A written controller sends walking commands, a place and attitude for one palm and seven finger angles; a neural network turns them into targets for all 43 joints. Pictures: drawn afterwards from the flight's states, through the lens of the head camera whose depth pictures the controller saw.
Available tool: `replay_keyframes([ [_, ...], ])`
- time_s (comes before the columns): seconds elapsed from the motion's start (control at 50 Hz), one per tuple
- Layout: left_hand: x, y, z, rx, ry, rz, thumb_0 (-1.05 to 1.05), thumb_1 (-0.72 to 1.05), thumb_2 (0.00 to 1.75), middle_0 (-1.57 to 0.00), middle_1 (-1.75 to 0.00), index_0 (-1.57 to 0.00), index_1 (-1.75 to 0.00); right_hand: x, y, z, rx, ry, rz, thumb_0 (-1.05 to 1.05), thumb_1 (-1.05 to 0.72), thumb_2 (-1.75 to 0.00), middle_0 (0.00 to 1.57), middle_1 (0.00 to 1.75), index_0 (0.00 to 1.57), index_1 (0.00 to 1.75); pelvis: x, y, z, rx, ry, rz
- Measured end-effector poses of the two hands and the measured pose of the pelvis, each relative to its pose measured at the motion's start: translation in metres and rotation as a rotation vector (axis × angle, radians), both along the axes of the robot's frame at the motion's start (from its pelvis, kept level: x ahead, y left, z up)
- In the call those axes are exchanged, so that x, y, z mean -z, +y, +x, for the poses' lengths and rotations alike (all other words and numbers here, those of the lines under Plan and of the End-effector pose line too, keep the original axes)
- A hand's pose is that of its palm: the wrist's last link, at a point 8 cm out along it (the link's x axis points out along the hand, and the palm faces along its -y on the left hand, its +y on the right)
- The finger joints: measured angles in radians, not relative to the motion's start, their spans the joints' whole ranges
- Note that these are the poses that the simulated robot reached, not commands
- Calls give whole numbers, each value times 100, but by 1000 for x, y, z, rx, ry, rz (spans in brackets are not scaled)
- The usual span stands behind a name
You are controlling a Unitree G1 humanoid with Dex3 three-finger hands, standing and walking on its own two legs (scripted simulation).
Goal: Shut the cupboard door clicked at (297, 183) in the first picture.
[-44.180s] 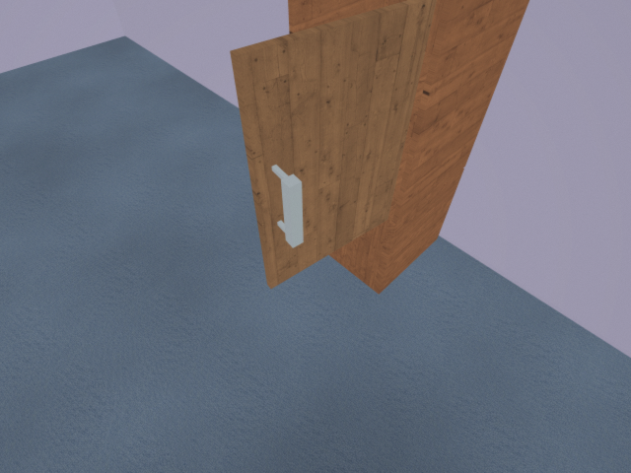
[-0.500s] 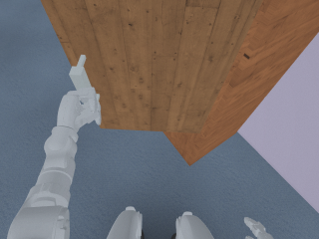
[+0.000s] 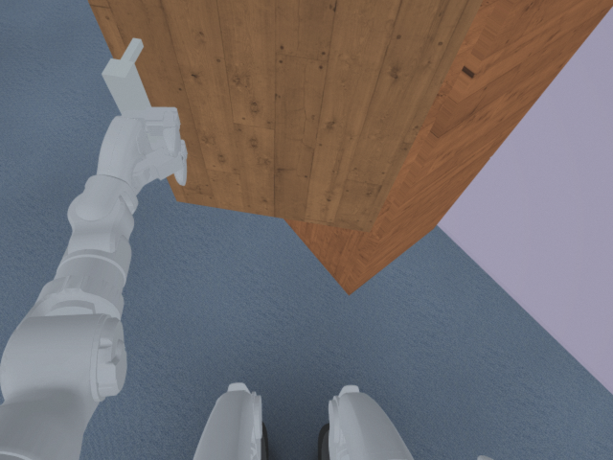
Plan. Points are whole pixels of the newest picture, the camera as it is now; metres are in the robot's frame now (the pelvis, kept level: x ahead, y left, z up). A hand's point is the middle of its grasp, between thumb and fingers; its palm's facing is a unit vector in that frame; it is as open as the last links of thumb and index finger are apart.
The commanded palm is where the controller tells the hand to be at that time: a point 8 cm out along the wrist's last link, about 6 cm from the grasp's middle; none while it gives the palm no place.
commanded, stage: push the door shut along its arc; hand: left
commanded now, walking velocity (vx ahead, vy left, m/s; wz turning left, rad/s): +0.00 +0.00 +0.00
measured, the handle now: (147, 108) +0.57 +0.20 +0.06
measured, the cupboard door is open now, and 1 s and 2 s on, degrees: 43 36 29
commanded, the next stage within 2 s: pull the fist back off the door in 1.06 s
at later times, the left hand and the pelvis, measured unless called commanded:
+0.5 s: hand (217, 115) +0.55 +0.11 +0.07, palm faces -0.31 -0.95 -0.02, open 3.1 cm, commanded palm +0.55 +0.15 +0.07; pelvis +0.01 +0.00 -0.01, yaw -3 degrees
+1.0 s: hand (226, 106) +0.57 +0.09 +0.07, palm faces -0.41 -0.91 -0.03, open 3.4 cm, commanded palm +0.60 +0.10 +0.07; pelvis +0.01 -0.01 -0.02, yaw -2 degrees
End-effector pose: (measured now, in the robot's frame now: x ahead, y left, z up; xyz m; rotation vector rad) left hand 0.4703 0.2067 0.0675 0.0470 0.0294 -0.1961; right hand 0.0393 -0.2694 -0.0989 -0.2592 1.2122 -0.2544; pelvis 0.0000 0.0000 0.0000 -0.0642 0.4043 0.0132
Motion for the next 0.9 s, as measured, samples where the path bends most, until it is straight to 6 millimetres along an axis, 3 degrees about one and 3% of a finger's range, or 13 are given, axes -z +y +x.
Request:
replay_keyframes([
  [0.36,-2,-39,65,101,21,-20,2,90,90,-130,-150,-129,-150,6,4,-38,83,84,0,0,-90,-90,21,30,20,30,12,-1,5,31,69,-7],
  [0.5,-4,-43,77,121,38,-12,2,90,90,-130,-150,-129,-150,8,7,-48,117,125,23,0,-90,-90,21,30,20,30,12,-2,11,44,82,-2],
  [0.9,-5,-50,96,206,52,0,3,92,96,-130,-150,-129,-150,9,-11,-33,67,124,-54,0,-90,-90,21,30,20,30,21,-7,10,21,112,-20],
])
